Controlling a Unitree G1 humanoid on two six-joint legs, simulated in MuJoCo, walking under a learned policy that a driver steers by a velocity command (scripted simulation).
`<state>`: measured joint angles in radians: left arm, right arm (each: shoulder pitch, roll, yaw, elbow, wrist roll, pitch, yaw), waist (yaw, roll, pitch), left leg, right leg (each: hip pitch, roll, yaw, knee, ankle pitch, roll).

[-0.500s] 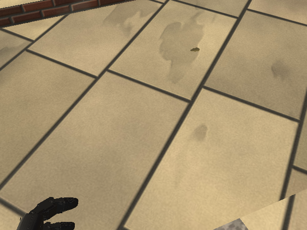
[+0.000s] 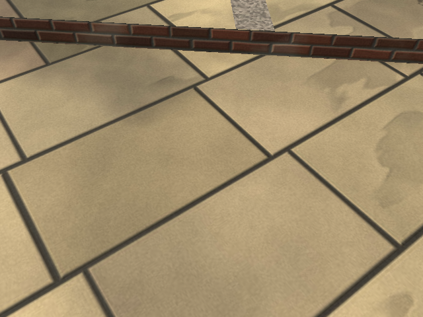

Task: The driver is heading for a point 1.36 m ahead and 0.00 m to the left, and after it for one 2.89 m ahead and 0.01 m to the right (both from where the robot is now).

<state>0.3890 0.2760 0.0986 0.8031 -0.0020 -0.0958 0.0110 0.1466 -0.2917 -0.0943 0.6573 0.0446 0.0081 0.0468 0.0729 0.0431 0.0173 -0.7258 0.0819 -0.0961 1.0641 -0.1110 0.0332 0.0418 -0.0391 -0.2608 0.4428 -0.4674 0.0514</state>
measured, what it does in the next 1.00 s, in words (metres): goes down: left foot 0.16 m lower, then right foot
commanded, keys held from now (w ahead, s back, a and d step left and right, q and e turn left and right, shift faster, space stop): w+q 0.28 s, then w+e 0.72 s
